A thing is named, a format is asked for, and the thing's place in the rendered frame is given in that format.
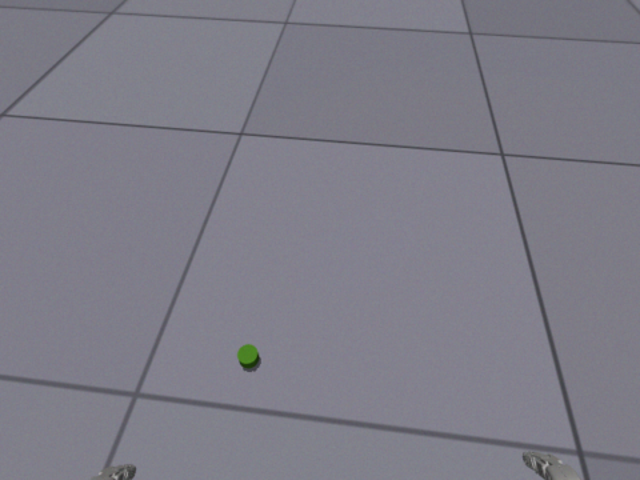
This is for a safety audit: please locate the tin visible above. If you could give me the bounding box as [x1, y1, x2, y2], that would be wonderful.
[237, 344, 259, 368]

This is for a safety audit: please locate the right robot hand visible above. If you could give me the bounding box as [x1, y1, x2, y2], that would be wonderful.
[522, 451, 581, 480]

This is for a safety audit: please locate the left robot hand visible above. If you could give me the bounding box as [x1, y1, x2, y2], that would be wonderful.
[89, 464, 136, 480]

